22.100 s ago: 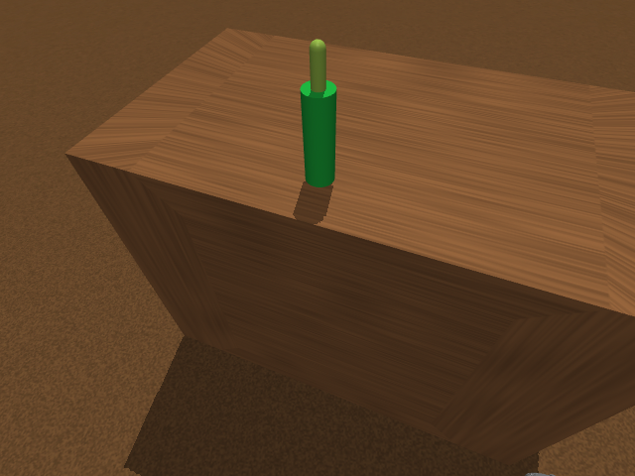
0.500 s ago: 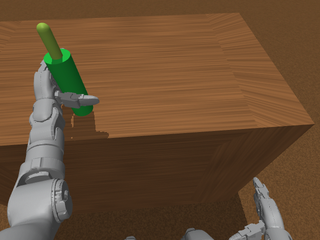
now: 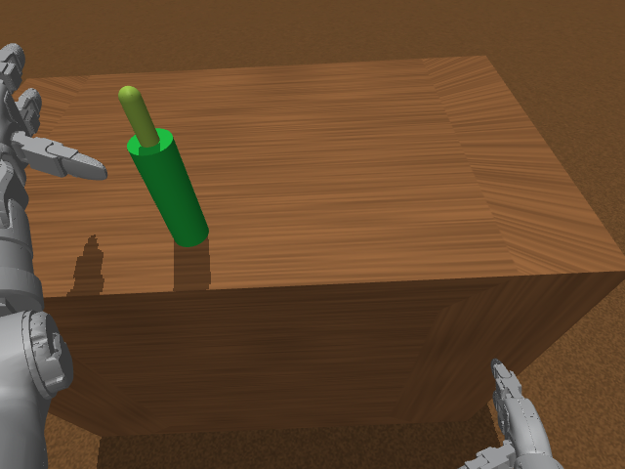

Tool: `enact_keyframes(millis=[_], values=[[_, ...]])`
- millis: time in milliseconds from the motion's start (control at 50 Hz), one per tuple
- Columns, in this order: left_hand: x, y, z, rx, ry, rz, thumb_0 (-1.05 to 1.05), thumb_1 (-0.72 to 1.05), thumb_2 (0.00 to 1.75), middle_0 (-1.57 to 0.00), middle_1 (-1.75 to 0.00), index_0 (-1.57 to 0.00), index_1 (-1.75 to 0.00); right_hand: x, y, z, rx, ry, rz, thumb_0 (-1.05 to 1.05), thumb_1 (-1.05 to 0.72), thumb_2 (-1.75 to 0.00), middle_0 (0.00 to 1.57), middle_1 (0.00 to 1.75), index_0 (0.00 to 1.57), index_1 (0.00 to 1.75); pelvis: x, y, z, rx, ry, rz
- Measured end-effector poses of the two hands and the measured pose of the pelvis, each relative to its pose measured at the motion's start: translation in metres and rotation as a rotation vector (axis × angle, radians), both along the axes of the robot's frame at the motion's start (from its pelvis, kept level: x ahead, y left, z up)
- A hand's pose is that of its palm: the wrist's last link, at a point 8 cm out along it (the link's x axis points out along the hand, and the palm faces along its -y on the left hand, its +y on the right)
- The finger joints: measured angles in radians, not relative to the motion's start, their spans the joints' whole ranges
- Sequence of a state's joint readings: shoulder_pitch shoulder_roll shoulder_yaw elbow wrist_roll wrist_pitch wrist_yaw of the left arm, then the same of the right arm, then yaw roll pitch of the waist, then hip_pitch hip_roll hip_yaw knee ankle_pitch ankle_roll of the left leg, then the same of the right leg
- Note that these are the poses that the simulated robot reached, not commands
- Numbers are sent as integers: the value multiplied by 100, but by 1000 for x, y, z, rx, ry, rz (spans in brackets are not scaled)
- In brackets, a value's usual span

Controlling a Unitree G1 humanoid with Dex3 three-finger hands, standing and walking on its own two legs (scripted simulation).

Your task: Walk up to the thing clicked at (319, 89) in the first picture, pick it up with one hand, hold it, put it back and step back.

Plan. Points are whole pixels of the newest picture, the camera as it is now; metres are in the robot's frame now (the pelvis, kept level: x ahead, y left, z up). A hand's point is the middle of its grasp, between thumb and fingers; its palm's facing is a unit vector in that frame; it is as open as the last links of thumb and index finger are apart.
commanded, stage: sink last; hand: left
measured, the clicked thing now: (164, 174) +0.45 +0.18 +0.16
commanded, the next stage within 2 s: home in 1.12 s
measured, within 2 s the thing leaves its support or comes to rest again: neither
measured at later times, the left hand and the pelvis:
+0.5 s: hand (1, 240) +0.30 +0.28 +0.22, palm faces +0.43 -0.82 -0.37, open 17.4 cm; pelvis +0.01 +0.00 +0.01, yaw +1 degrees
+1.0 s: hand (26, 416) +0.15 +0.21 +0.20, palm faces +0.38 -0.80 -0.47, open 17.3 cm; pelvis -0.02 -0.02 +0.01, yaw +2 degrees
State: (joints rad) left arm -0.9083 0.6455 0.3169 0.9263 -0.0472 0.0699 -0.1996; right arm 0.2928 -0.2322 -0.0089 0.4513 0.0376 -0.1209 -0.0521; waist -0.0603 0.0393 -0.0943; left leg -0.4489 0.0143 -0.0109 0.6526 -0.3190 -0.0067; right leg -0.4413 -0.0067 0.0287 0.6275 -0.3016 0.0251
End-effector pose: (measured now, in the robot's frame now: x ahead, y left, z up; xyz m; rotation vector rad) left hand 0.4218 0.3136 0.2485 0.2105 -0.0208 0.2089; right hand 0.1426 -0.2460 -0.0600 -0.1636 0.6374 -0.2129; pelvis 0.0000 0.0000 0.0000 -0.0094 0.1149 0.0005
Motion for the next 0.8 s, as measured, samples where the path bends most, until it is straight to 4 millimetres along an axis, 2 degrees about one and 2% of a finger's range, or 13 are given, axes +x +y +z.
enact_keyframes(millis=[140, 220, 280, 380, 500, 620, 720, 800], values=[[-14, 33, 9, 51, -68, 123, -1, -54, 3, -7, -6, -8, -6, -12, -4, -1, 4, 47, -3, -1, 55, -5, 6, 6, 6, 5, 3, 0, 4, 3, -4, -10], [-34, 49, 8, 98, -109, 185, -1, -54, 2, -6, -5, -7, -5, -17, -3, -10, 20, 109, 11, -1, 55, -5, 6, 6, 6, 5, 6, 0, 5, 0, -5, -10], [-54, 50, 5, 146, -140, 204, -1, -55, 2, -6, -4, -7, -4, -11, 2, -16, 37, 132, 35, -1, 54, -5, 6, 6, 6, 5, 8, 0, 6, -4, -14, -5], [-97, 33, -7, 220, -195, 191, -1, -55, 1, -6, -4, -7, -4, 8, 3, -17, 54, 103, 45, -1, 53, -6, 6, 6, 6, 5, 10, 0, 7, -5, -39, 2], [-164, 2, -14, 285, -276, 151, -1, -54, 1, -7, -4, -8, -4, 23, -11, -9, 37, 55, 11, -1, 52, -6, 6, 6, 6, 5, 13, -3, 8, 1, -77, 10], [-227, -20, -7, 347, -345, 152, -1, -53, 0, -7, -5, -8, -4, 19, -23, -13, 15, 88, -5, -1, 51, -6, 6, 6, 6, 5, 8, -9, 8, 8, -112, 24], [-262, -38, -16, 360, -309, 135, -1, -53, 0, -7, -5, -8, -4, 12, -24, -21, 27, 117, -4, -1, 51, -6, 6, 6, 6, 5, 0, -14, 8, 14, -129, 28], [-285, -56, -29, 366, -248, 87, -1, -51, 0, -6, -5, -8, -4, 9, -22, -21, 39, 91, 3, -1, 51, -5, 6, 6, 6, 5, -7, -17, 7, 17, -140, 30]])
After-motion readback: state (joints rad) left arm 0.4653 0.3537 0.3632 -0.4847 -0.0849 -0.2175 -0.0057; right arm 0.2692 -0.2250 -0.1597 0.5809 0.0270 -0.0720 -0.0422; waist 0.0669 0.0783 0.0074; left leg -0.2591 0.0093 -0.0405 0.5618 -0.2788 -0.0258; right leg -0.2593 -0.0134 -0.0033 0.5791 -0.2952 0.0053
